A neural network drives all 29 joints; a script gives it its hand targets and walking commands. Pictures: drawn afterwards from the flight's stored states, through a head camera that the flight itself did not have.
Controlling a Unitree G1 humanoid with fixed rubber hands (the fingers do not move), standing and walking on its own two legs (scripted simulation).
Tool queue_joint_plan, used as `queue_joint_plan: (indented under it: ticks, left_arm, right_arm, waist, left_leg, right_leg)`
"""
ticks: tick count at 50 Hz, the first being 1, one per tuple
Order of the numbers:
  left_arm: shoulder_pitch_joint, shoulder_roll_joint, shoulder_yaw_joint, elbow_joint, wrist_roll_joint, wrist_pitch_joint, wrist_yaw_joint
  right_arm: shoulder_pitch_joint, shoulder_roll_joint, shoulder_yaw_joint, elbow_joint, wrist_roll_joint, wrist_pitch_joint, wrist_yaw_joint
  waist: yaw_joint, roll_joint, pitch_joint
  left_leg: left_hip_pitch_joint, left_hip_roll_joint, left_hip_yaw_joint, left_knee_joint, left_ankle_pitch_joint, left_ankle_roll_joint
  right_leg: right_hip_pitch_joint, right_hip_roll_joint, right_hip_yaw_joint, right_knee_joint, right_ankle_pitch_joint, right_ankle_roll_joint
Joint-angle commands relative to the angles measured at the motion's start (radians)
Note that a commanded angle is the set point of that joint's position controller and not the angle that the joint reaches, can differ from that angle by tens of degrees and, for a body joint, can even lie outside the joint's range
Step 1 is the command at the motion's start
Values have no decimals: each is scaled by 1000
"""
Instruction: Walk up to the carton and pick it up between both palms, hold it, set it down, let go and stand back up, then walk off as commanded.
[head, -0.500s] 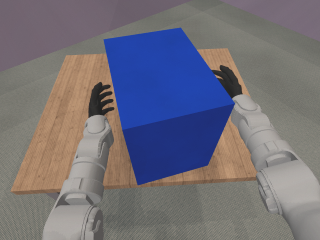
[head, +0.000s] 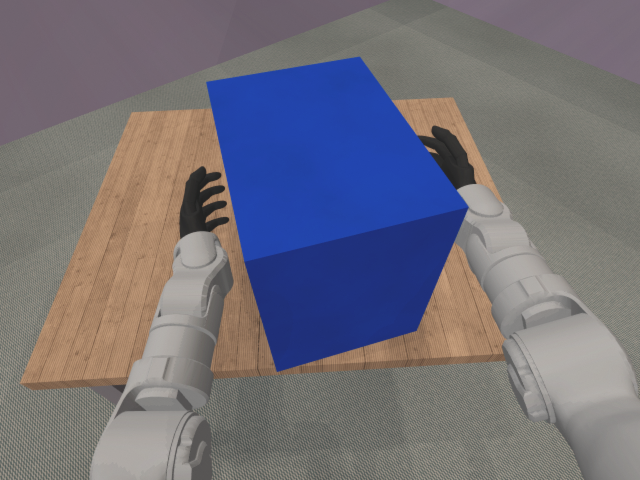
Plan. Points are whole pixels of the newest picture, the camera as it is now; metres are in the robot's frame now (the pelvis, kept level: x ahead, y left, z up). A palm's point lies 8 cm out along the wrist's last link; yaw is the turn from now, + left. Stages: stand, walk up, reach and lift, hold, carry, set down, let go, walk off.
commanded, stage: reach and lift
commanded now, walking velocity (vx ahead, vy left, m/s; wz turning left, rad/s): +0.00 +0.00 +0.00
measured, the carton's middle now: (318, 214) +0.46 +0.07 +0.05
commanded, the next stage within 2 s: none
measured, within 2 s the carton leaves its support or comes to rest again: leaves its support in 0.78 s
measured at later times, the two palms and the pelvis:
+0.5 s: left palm (199, 232) +0.38 +0.21 +0.10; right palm (454, 187) +0.47 -0.11 +0.12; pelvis +0.00 +0.00 +0.00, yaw +0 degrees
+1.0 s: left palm (186, 238) +0.35 +0.21 +0.12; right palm (448, 195) +0.43 -0.09 +0.13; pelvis -0.01 +0.00 +0.00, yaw +0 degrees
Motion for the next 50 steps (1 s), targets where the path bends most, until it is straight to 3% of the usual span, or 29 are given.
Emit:
queue_joint_plan:
  ticks: [1,4,11,13,16,20,22,24,27,30,31,33,35,36,37,40,43,44,45,48,50]
  left_arm:
    - [-472,-156,2,-212,42,-61,-33]
    - [-469,-155,3,-197,37,-67,-33]
    - [-491,-204,-10,-201,50,-75,-35]
    - [-464,-198,1,-194,52,-76,-42]
    - [-500,-204,-14,-203,43,-80,-40]
    - [-504,-238,-2,-183,58,-82,-54]
    - [-503,-251,-15,-190,58,-88,-59]
    - [-484,-275,-7,-175,76,-88,-69]
    - [-556,-415,-42,-197,95,-90,-109]
    - [-639,-673,-141,-199,146,-94,-186]
    - [-648,-675,-152,-199,148,-94,-201]
    - [-659,-686,-184,-195,147,-93,-223]
    - [-655,-707,-222,-196,135,-94,-234]
    - [-690,-731,-260,-234,112,-96,-231]
    - [-720,-742,-290,-256,99,-100,-224]
    - [-677,-718,-265,-198,106,-87,-224]
    - [-757,-714,-258,-183,97,-75,-229]
    - [-787,-713,-258,-181,92,-74,-230]
    - [-760,-706,-247,-145,101,-67,-234]
    - [-832,-688,-238,-131,91,-58,-238]
    - [-880,-674,-233,-118,89,-56,-235]
  right_arm:
    - [-529,38,-79,-188,-87,-38,-15]
    - [-523,40,-77,-184,-97,-35,-16]
    - [-535,80,-85,-169,-99,-33,-9]
    - [-524,94,-68,-197,-99,-32,-12]
    - [-546,92,-86,-206,-102,-33,-13]
    - [-548,129,-76,-205,-107,-24,-8]
    - [-528,158,-86,-191,-123,-23,-2]
    - [-521,177,-88,-182,-134,-23,2]
    - [-575,329,-70,-211,-160,-30,30]
    - [-601,628,-48,-199,-242,-54,88]
    - [-596,672,-40,-186,-249,-51,96]
    - [-572,722,-32,-186,-281,-66,99]
    - [-584,744,-17,-219,-292,-77,95]
    - [-586,750,-10,-231,-292,-87,94]
    - [-590,754,-9,-222,-284,-91,94]
    - [-619,768,1,-264,-274,-93,93]
    - [-649,757,-40,-232,-294,-82,94]
    - [-670,759,-39,-231,-289,-78,96]
    - [-646,779,-37,-227,-298,-72,95]
    - [-677,793,-64,-222,-300,-58,95]
    - [-706,792,-76,-214,-309,-51,99]
  waist:
    - [93,-34,-627]
    - [88,-67,-613]
    - [84,-28,-618]
    - [93,-67,-622]
    - [80,-44,-645]
    - [88,-64,-618]
    - [72,-43,-618]
    - [77,-50,-602]
    - [64,-69,-655]
    - [45,-67,-687]
    - [50,-72,-679]
    - [18,-88,-681]
    - [9,-88,-693]
    - [-8,-71,-732]
    - [-19,-55,-750]
    - [0,-91,-725]
    - [-25,-87,-657]
    - [-22,-70,-661]
    - [-14,-95,-650]
    - [-34,-93,-632]
    - [-28,-87,-606]
  left_leg:
    - [230,-30,44,68,345,5]
    - [226,-33,41,64,347,7]
    - [268,-25,34,67,351,4]
    - [230,-31,40,67,337,14]
    - [235,-33,36,68,330,10]
    - [245,-30,38,62,332,14]
    - [254,-32,32,61,344,7]
    - [253,-33,33,59,347,8]
    - [256,-43,28,52,350,12]
    - [286,-50,24,30,370,10]
    - [268,-57,28,29,370,15]
    - [239,-66,17,16,367,23]
    - [225,-72,16,8,372,20]
    - [252,-67,10,10,397,12]
    - [270,-65,5,13,424,5]
    - [248,-65,6,9,369,17]
    - [242,-61,2,-17,289,24]
    - [238,-63,4,-17,269,23]
    - [227,-62,11,-23,237,31]
    - [214,-62,9,-31,170,43]
    - [195,-55,14,-42,112,47]
  right_leg:
    - [132,9,53,-62,240,23]
    - [135,13,54,-63,253,29]
    - [94,12,42,-75,199,19]
    - [123,6,51,-61,245,31]
    - [111,6,46,-60,230,29]
    - [114,6,42,-65,224,32]
    - [113,4,40,-70,225,30]
    - [121,1,41,-70,252,32]
    - [157,1,42,-61,293,41]
    - [201,-1,33,-64,355,43]
    - [233,-8,35,-57,389,51]
    - [305,-19,29,-48,485,66]
    - [349,-27,30,-44,543,78]
    - [349,-18,17,-37,551,76]
    - [333,-12,10,-45,541,70]
    - [346,-18,21,-53,511,70]
    - [323,-22,13,-76,402,69]
    - [315,-25,16,-83,357,64]
    - [330,-26,17,-85,340,67]
    - [315,-34,19,-98,253,69]
    - [290,-37,22,-101,158,72]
